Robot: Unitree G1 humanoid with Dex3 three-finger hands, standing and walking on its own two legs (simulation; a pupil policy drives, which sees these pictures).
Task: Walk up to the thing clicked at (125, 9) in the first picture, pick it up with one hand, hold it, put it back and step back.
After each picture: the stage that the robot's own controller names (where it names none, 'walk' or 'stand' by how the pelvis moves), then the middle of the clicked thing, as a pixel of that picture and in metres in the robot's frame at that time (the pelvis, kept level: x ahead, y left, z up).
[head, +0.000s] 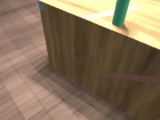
stand; (122, 3) +0.83 -0.20 +0.09
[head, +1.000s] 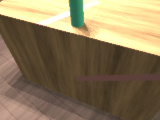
walk; (76, 1) +0.75 +0.07 +0.12
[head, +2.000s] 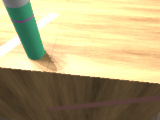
rise first; (26, 28) +0.48 +0.20 +0.13
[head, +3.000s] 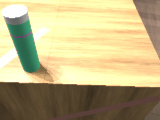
stand; (24, 43) +0.46 +0.22 +0.11
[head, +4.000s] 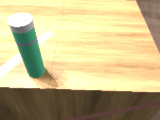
stand; (29, 49) +0.45 +0.20 +0.09
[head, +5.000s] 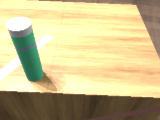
stand; (28, 53) +0.44 +0.21 +0.09
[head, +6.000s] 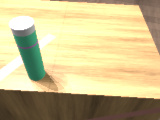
stand; (30, 52) +0.45 +0.20 +0.09
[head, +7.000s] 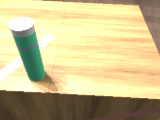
rise first; (30, 53) +0.44 +0.20 +0.09
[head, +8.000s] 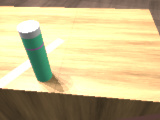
rise first; (37, 54) +0.45 +0.21 +0.09
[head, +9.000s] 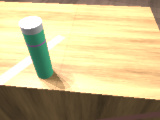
go down; (38, 51) +0.45 +0.20 +0.09
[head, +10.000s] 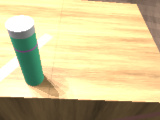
go down; (28, 56) +0.42 +0.18 +0.10
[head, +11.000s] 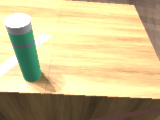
approach; (26, 52) +0.44 +0.19 +0.10
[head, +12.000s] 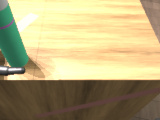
close; (6, 34) +0.45 +0.21 +0.14
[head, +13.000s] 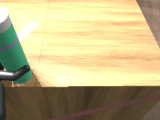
lift; (10, 52) +0.40 +0.21 +0.14
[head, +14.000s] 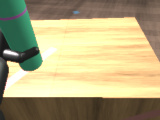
lift; (18, 29) +0.33 +0.16 +0.31
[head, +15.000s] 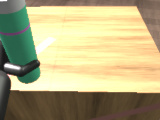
hold; (19, 43) +0.33 +0.17 +0.25
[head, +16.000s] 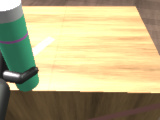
hold; (17, 51) +0.33 +0.18 +0.23
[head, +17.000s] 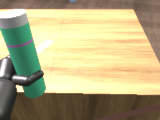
crouch; (25, 57) +0.35 +0.17 +0.19
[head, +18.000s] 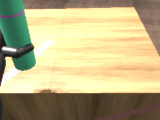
crouch; (15, 30) +0.41 +0.19 +0.25
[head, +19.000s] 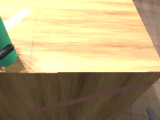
lower; out of the picture +0.46 +0.23 +0.14
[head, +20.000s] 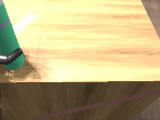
lower; (1, 35) +0.44 +0.22 +0.15
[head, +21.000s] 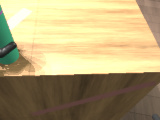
lower; out of the picture +0.47 +0.23 +0.15
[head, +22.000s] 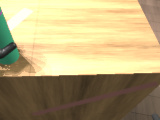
lower; out of the picture +0.46 +0.23 +0.15
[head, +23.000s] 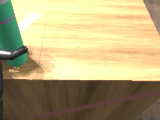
draw back; (6, 31) +0.46 +0.22 +0.15
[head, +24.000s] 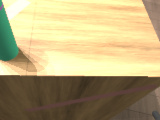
sink last; out of the picture +0.45 +0.22 +0.15
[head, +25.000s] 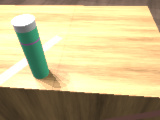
sink last; (33, 50) +0.45 +0.22 +0.12
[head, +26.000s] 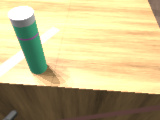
stand; (31, 45) +0.45 +0.21 +0.11
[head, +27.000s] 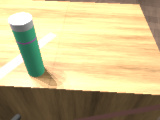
stand; (29, 48) +0.46 +0.22 +0.10
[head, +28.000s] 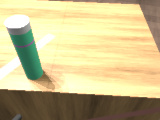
stand; (27, 51) +0.44 +0.22 +0.09
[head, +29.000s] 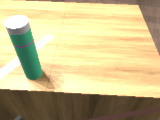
stand; (26, 51) +0.45 +0.22 +0.09
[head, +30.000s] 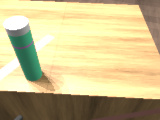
stand; (26, 52) +0.44 +0.22 +0.09
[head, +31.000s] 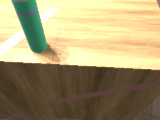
walk; (31, 22) +0.52 +0.20 +0.12
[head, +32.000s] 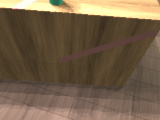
walk; out of the picture +0.82 +0.14 +0.12
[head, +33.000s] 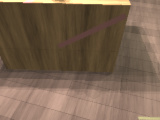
stand; out of the picture +1.17 +0.26 +0.11
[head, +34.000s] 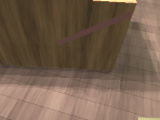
stand; out of the picture +1.12 +0.21 +0.10
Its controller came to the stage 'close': yes
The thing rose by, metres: 0.20
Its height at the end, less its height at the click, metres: +0.00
